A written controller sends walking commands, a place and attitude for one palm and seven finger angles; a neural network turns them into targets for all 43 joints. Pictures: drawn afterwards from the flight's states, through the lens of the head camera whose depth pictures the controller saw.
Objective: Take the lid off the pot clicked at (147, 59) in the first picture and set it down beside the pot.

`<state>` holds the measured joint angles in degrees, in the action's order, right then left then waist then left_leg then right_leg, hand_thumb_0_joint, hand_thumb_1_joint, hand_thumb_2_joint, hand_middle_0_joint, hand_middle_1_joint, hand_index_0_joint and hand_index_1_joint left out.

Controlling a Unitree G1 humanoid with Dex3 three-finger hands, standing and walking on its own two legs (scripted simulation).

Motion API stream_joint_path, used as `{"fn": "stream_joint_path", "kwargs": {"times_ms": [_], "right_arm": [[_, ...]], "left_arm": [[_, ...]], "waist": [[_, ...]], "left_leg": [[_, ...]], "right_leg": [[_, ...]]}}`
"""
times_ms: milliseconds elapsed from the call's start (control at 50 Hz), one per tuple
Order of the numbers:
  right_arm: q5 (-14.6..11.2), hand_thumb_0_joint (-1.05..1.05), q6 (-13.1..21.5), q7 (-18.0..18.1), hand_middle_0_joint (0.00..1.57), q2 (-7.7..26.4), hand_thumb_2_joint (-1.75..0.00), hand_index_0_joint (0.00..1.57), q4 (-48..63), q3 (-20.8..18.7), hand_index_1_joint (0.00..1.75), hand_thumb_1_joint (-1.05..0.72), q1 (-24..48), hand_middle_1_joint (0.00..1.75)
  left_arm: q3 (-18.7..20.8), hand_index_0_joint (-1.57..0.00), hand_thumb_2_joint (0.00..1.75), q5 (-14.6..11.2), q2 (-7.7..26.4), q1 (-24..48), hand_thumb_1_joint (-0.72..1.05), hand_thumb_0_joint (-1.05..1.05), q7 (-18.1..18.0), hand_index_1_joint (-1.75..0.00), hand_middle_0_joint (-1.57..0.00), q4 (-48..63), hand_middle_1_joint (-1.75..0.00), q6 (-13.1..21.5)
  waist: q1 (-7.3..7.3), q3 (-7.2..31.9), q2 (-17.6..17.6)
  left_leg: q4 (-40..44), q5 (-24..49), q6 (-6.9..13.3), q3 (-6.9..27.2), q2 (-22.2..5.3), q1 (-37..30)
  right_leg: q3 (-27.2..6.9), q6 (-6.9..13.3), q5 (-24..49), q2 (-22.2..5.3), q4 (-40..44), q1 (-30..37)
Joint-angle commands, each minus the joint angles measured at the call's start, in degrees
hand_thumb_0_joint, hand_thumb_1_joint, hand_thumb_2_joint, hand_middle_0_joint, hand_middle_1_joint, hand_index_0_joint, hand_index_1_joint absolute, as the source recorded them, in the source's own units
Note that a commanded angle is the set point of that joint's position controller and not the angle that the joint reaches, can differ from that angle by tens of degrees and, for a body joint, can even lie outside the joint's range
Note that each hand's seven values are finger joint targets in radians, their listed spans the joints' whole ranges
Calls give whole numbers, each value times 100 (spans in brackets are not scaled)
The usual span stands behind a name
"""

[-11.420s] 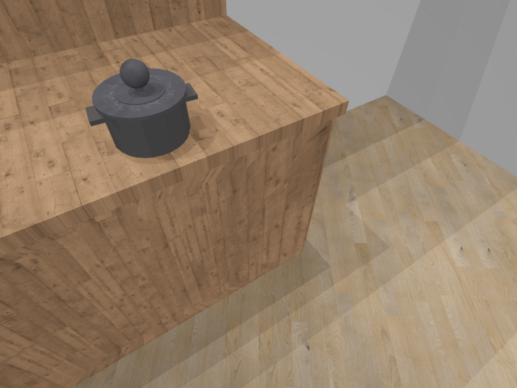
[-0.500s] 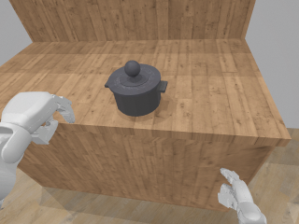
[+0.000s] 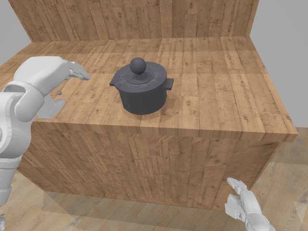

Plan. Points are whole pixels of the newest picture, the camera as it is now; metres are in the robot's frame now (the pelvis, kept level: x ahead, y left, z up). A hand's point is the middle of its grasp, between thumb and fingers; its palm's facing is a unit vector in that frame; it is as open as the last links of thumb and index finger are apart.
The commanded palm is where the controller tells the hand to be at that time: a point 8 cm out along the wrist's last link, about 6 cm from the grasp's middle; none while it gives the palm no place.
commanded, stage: reach forward and open the fingers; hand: left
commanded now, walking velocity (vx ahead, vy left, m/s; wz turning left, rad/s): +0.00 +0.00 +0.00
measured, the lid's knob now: (138, 66) +0.54 +0.13 +0.17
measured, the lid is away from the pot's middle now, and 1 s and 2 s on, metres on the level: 0.00 0.00 0.00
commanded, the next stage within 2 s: move the open hand above the knob in 0.48 s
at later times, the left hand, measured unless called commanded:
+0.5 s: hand (64, 76) +0.35 +0.24 +0.26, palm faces +0.04 -0.01 -1.00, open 9.9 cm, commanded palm +0.30 +0.23 +0.32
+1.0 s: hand (92, 75) +0.39 +0.20 +0.24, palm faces -0.05 +0.01 -1.00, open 9.9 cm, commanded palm +0.35 +0.20 +0.32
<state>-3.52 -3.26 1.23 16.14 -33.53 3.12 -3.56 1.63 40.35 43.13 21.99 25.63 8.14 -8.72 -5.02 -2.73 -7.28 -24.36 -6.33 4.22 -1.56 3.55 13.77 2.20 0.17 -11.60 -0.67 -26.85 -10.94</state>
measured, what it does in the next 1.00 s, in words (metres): stands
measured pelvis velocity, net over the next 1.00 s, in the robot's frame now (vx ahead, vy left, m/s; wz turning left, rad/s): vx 0.03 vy -0.01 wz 0.01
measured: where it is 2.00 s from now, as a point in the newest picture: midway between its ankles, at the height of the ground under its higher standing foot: outside the picture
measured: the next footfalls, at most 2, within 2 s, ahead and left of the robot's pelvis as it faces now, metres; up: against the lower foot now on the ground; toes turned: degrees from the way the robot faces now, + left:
none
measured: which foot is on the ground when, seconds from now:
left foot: down 0.00-1.00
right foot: down 0.00-1.00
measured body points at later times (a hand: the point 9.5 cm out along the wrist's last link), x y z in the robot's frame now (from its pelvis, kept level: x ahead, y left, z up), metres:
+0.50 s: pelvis +0.02 -0.01 +0.00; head +0.02 -0.06 +0.45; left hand +0.34 +0.24 +0.31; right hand +0.26 -0.21 -0.09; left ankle +0.08 +0.07 -0.74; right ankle +0.04 -0.12 -0.74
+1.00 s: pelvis +0.03 -0.01 +0.00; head +0.04 -0.06 +0.45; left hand +0.38 +0.19 +0.29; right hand +0.27 -0.21 -0.09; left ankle +0.08 +0.07 -0.74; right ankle +0.04 -0.12 -0.74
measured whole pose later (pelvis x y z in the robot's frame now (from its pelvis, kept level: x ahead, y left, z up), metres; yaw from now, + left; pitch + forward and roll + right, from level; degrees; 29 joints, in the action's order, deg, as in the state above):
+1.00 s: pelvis +0.03 -0.01 +0.00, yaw +1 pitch -2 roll +0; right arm -4.0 -6.1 0.8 16.1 -33.7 4.5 -1.1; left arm -8.4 42.3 41.2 35.7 29.6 1.0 -13.2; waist -3.6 -3.1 -6.4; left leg -25.6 -8.8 3.4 -0.7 3.4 14.5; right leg 2.9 1.0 -14.3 -0.4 -27.9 -11.4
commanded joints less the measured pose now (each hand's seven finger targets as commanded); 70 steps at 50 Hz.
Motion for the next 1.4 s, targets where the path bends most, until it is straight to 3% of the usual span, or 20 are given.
{"fn": "stream_joint_path", "kwargs": {"times_ms": [0,200,280,340,380,460,520,580,620,680,740,760,820,920,980,1060,1140,1220,1280,1380], "right_arm": [[-22,0,328,-2,20,543,-90,20,1053,-181,30,-90,1244,30],[-63,0,194,-123,20,516,-90,20,1182,-159,30,-90,1214,30],[-6,0,244,-72,20,564,-90,20,1157,-153,30,-90,1140,30],[5,0,157,3,20,587,-90,20,1019,-129,30,-90,1108,30],[-4,0,125,-47,20,589,-90,20,1026,-133,30,-90,1046,30],[-117,0,136,-169,20,490,-90,20,1244,-142,30,-90,1257,30],[-89,0,37,-160,20,549,-90,20,1211,-145,30,-90,1215,30],[-38,0,100,-86,20,562,-90,20,1190,-98,30,-90,1216,30],[-15,0,112,-23,20,568,-90,20,1065,-124,30,-90,1175,30],[-23,0,54,-49,20,591,-90,20,916,-121,30,-90,1025,30],[-94,0,-60,-120,20,576,-90,20,975,-137,30,-90,1098,30],[-163,0,-12,-181,20,525,-90,20,1133,-125,30,-90,1246,30],[-154,0,-17,-220,20,466,-90,20,1229,-134,30,-90,1398,30],[-46,0,-11,13,20,622,-90,20,859,-89,30,-90,1159,30],[-51,0,-20,-32,20,558,-90,20,782,-74,30,-90,1098,30],[-152,0,-95,-251,20,500,-90,20,1054,-165,30,-90,1104,30],[-194,0,-211,-259,20,531,-90,20,1095,-141,30,-90,1264,30],[-94,0,-75,-49,20,613,-90,20,891,-114,30,-90,1110,30],[-60,0,6,-84,20,523,-90,20,822,-110,30,-90,972,30],[-184,0,-312,-293,20,636,-90,20,820,-185,30,-90,804,30]], "left_arm": [[1027,-89,174,160,1698,2581,-39,0,-218,-8,-89,845,-8,-34],[553,-90,174,115,1092,2293,-40,0,13,-8,-90,674,-8,-209],[1201,-90,174,237,1997,2932,-40,0,-75,-8,-90,1153,-8,-235],[1338,-90,174,276,2152,3034,-40,0,-77,-8,-90,378,-8,-336],[1312,-90,174,212,2039,2820,-40,0,-26,-8,-90,330,-8,-361],[326,-89,174,-41,651,1801,-40,0,196,-8,-89,512,-8,-430],[551,-89,174,25,1130,2094,-40,0,241,-8,-89,951,-8,-413],[1168,-89,174,167,2099,3317,-39,0,91,-8,-89,1508,-8,-397],[1294,-89,174,186,2235,3469,-39,0,43,-8,-89,948,-8,-444],[1097,-89,174,211,1951,3247,-39,0,74,-8,-89,119,-8,-546],[339,-89,174,155,1018,2641,-39,0,234,-8,-89,-390,-8,-599],[-43,-89,174,96,477,2361,-39,0,277,-8,-89,-170,-8,-594],[-343,-89,174,59,376,2954,-39,0,281,-8,-89,898,-8,-525],[1104,-89,174,509,2426,4775,-39,0,-22,-8,-89,-33,-8,-615],[584,-89,174,481,1776,4781,-39,0,-32,-8,-89,-631,-8,-633],[-563,-89,174,253,-40,3003,-39,0,239,-8,-89,-940,-8,-753],[-702,-89,174,432,243,4305,-39,0,233,-8,-89,-197,-8,-755],[533,-89,174,676,2020,5880,-39,0,3,-8,-89,-340,-8,-741],[314,-89,174,633,1621,5907,-39,0,-43,-8,-89,-527,-8,-767],[-801,-89,174,524,-80,3720,-39,0,265,-8,-89,-2277,-8,-1011]], "waist": [[-50,1578,116],[-16,1564,355],[-73,2068,169],[-55,1640,331],[-78,1815,390],[65,1721,412],[58,1647,692],[6,2252,202],[-2,2033,205],[9,1869,296],[85,1412,692],[156,1541,586],[178,1977,419],[108,2037,370],[101,2051,122],[179,2015,578],[334,1817,780],[187,2440,346],[138,2859,164],[265,1617,1316]], "left_leg": [[613,-880,-199,628,-248,-828],[483,-515,-171,528,-235,-814],[374,-119,-147,566,-174,-994],[357,9,-150,498,-162,-773],[272,330,-163,462,-120,-802],[72,575,-135,402,-104,-1073],[145,274,-97,311,-98,-875],[110,650,-98,415,-33,-1098],[160,626,-120,486,-66,-1058],[164,624,-151,444,-53,-913],[186,248,-141,338,-80,-686],[66,439,-131,344,-63,-892],[124,301,-100,360,-69,-1102],[255,233,-123,467,-73,-911],[273,428,-177,484,-55,-900],[56,611,-130,370,-52,-1023],[166,119,-85,345,-105,-944],[184,475,-84,452,-13,-1062],[137,1116,-136,516,-1,-1308],[171,429,-128,218,-76,-553]], "right_leg": [[-118,197,-637,124,460,-152],[-43,195,-325,123,422,-204],[-115,231,-134,132,369,63],[-113,231,-105,128,435,-33],[-117,241,236,110,411,128],[-70,204,552,175,377,-142],[-43,129,415,124,454,-83],[-131,201,619,119,319,293],[-117,205,554,138,351,195],[-106,227,584,126,390,148],[-38,169,360,106,468,-153],[-71,205,544,158,400,-198],[-27,161,426,120,369,-89],[-117,236,164,135,374,112],[-91,288,312,115,330,110],[-28,253,663,121,296,-85],[27,194,273,109,320,-291],[-142,270,510,108,251,230],[-124,309,1044,119,156,437],[47,193,759,71,349,-155]]}}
